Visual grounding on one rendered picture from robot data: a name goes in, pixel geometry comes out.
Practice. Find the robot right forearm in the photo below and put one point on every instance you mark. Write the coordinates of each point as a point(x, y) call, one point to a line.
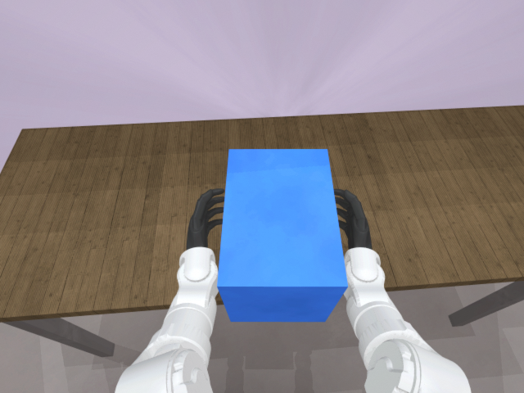
point(371, 312)

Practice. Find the robot left forearm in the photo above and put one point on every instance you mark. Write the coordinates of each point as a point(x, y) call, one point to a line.
point(191, 315)

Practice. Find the table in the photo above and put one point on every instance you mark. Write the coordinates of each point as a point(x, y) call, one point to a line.
point(94, 219)

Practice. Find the robot left upper arm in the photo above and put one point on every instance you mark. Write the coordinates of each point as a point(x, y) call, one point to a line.
point(178, 371)

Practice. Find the robot right upper arm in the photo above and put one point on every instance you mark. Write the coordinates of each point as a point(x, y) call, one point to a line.
point(399, 366)

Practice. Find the left robot hand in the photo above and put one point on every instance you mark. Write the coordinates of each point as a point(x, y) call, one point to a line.
point(199, 225)

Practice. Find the carton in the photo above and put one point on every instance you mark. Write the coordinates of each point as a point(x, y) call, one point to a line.
point(281, 257)

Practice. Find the right robot hand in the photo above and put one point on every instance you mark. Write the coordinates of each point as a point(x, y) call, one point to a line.
point(356, 225)

